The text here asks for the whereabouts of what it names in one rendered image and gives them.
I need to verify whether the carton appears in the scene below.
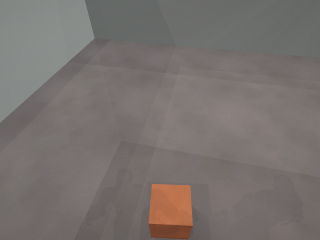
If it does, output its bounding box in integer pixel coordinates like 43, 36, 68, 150
148, 184, 193, 240

